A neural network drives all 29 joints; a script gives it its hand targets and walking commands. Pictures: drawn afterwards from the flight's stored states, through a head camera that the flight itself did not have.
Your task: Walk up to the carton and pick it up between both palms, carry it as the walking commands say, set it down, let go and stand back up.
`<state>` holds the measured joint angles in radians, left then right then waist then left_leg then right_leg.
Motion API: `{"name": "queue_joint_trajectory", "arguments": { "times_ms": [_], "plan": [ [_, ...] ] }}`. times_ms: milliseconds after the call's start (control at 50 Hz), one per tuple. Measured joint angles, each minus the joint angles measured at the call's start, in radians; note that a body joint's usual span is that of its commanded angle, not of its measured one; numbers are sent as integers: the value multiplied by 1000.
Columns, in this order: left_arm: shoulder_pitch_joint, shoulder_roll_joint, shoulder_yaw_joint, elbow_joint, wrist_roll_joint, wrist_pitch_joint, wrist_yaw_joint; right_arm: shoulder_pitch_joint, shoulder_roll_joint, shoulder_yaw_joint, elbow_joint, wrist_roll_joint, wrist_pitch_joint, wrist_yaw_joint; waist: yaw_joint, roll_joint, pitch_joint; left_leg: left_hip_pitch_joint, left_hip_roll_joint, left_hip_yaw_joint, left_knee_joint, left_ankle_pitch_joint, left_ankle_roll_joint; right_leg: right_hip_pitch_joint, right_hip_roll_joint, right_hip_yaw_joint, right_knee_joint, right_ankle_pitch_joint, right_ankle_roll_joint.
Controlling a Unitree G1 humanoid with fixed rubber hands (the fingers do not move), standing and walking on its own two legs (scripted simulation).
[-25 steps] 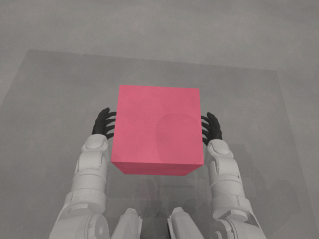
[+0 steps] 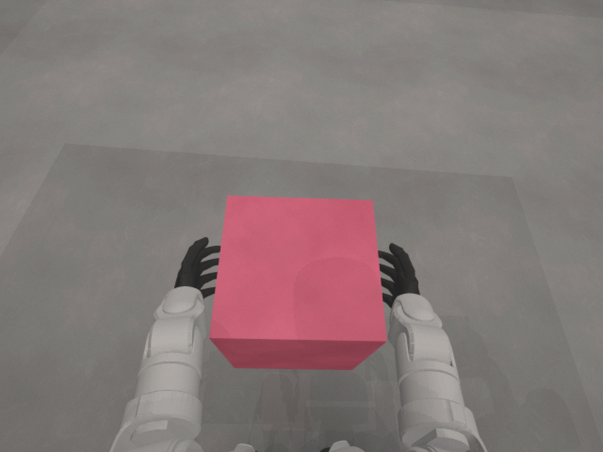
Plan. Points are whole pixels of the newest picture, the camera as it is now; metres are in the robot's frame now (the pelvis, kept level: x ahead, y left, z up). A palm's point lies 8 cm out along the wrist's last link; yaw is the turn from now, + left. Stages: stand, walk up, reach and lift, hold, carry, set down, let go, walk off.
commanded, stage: reach and lift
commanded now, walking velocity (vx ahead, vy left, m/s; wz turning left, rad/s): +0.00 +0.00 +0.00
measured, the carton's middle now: (296, 292) +0.37 -0.01 -0.09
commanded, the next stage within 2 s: hold in 1.92 s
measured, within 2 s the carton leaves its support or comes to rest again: neither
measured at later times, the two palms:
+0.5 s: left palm (179, 289) +0.32 +0.14 +0.04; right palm (426, 287) +0.31 -0.16 +0.05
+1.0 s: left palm (166, 290) +0.30 +0.14 +0.08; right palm (438, 289) +0.29 -0.16 +0.08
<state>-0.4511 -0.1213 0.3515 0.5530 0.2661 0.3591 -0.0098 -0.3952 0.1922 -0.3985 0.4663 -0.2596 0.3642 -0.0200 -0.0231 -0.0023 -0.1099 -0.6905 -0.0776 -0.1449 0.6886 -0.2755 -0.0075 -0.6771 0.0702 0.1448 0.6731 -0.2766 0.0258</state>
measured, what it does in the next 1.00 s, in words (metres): stands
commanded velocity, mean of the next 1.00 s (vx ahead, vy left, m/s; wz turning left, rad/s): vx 0.00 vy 0.00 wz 0.00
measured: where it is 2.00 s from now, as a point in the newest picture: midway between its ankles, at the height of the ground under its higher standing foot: outside the picture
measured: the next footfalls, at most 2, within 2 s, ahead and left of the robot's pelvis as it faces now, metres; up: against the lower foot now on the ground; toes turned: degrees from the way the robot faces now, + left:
none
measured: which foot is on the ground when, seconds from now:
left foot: down 0.00-1.00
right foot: down 0.00-1.00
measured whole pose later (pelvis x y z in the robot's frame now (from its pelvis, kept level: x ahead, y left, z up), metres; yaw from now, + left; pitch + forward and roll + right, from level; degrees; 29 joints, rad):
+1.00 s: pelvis +0.00 +0.00 +0.03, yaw +0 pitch -7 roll +0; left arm -0.33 -0.15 0.28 0.32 0.28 0.74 -0.01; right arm -0.32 0.17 -0.28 0.29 -0.28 0.75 0.00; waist -0.02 -0.01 0.00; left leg -0.07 -0.05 -0.14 0.40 -0.20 0.00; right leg -0.06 0.04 0.15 0.39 -0.20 0.01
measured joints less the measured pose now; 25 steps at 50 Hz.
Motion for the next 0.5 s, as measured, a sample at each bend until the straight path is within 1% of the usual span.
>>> {"name": "queue_joint_trajectory", "arguments": {
  "times_ms": [260, 500],
  "plan": [
    [78, -22, -28, -69, 4, 77, 13, 52, -18, 55, -37, 3, 84, 7, 3, 0, 26, 223, 12, -2, -132, 34, 3, 224, -8, 2, -134, 36, -8],
    [135, -27, -68, -136, 1, 192, 20, 91, -30, 101, -87, 5, 203, 10, -2, -3, 48, 431, 18, -6, -228, 55, 5, 428, -17, -1, -221, 53, -15]
  ]
}}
